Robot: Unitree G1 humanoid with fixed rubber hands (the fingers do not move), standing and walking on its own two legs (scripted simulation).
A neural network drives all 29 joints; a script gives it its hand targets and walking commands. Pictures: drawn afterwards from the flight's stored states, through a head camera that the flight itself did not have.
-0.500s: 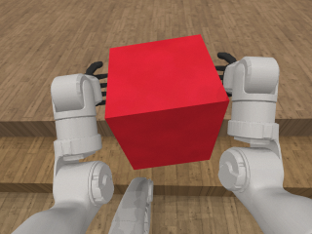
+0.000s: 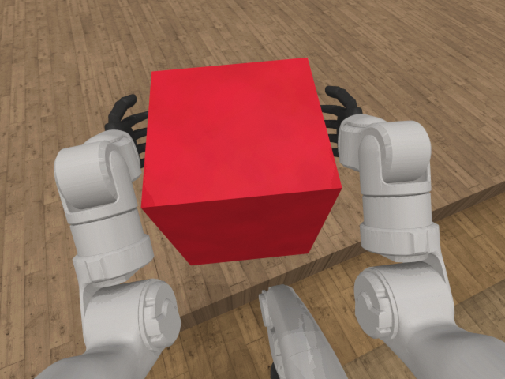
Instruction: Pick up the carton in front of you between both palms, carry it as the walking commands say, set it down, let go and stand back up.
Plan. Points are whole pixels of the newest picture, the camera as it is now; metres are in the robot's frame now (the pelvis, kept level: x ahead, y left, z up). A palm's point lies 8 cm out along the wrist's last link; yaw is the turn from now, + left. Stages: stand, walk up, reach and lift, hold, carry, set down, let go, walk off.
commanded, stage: carry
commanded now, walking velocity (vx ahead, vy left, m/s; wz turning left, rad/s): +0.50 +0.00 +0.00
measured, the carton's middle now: (241, 175) +0.40 -0.06 +0.10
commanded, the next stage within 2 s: none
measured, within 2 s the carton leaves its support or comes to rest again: neither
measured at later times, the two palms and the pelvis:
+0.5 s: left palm out of the picture +0.69 +0.13 +0.38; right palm out of the picture +0.74 -0.17 +0.37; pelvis +0.33 -0.07 +0.17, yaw +3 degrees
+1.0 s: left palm out of the picture +1.06 +0.11 +0.50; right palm out of the picture +1.08 -0.19 +0.52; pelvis +0.69 -0.07 +0.30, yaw +4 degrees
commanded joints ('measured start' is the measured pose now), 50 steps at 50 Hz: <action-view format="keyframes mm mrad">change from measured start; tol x64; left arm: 1 -659 -793 -612 98 -299 59 -55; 50 -823 -1000 -635 121 -510 26 -133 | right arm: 1 -670 1017 367 10 385 59 323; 50 -712 1032 373 62 266 53 326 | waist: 1 165 263 -395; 50 319 -169 -623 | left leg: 1 93 122 -34 -178 1103 184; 3 -19 170 78 237 1592 109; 5 -438 -183 -20 1167 175 -69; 7 -589 -133 -183 1596 142 -6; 19 -1271 46 -6 1607 -141 100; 27 -359 -151 336 631 -43 137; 30 248 327 -856 18 407 428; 47 216 109 96 259 1080 17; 50 -375 -73 92 786 -5 -66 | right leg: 1 373 11 -188 -687 -39 -3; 6 1279 -306 943 -1378 641 -317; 22 1088 -200 25 -1668 530 -63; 27 1239 -155 -175 -1222 1961 -6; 31 449 126 190 24 216 89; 40 159 14 -25 -456 215 33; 50 1412 -208 293 -1266 1055 -81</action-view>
